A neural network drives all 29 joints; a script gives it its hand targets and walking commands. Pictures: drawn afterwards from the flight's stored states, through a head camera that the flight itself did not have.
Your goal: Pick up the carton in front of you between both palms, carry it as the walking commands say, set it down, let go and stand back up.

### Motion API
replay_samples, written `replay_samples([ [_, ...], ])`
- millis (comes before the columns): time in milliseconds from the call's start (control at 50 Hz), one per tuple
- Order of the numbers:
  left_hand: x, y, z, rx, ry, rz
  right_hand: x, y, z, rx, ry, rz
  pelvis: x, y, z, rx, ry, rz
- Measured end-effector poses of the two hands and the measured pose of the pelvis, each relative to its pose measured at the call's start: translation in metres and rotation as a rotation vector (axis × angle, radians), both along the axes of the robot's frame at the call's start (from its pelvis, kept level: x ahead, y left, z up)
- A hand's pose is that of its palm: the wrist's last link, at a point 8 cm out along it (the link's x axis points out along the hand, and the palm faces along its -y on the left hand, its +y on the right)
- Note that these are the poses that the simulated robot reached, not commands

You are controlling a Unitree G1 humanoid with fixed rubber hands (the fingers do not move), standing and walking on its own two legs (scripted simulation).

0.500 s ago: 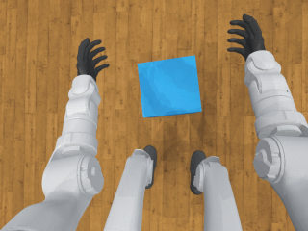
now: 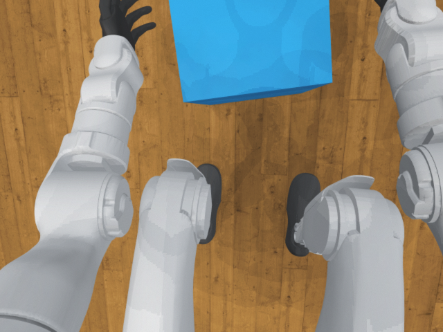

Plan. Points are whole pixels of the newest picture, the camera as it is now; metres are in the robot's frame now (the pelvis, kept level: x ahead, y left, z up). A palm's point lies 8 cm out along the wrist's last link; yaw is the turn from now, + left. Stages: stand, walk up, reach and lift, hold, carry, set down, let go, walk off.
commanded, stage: reach and lift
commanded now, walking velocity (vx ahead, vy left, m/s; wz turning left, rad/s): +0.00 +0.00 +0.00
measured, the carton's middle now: (249, 39) +0.53 +0.03 -0.28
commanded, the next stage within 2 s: none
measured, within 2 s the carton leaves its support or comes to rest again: leaves its support in 1.00 s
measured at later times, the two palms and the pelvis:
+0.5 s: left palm (140, 43) +0.50 +0.21 -0.20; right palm (372, 9) +0.55 -0.14 -0.21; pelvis +0.01 +0.00 -0.03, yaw +1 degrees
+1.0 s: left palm (151, 30) +0.52 +0.18 -0.19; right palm (353, 7) +0.56 -0.12 -0.20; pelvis +0.00 +0.00 -0.04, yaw +1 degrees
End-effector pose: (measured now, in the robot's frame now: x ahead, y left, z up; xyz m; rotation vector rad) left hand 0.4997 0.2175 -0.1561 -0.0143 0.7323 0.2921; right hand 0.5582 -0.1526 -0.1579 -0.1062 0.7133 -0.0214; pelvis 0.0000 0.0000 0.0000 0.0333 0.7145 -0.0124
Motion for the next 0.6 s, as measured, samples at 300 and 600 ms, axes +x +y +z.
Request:
replay_samples([
  [300, 0.008, 0.004, -0.057, 0.017, 0.015, -0.02, -0.001, 0.006, -0.068, 0.008, 0.001, 0.014, 0.002, 0.004, -0.039, -0.003, -0.077, 0.016],
  [600, 0.003, -0.02, -0.044, -0.011, 0.018, -0.048, -0.003, 0.017, -0.046, 0.017, 0.015, 0.038, 0.003, 0.001, -0.029, 0.001, -0.044, 0.019],
])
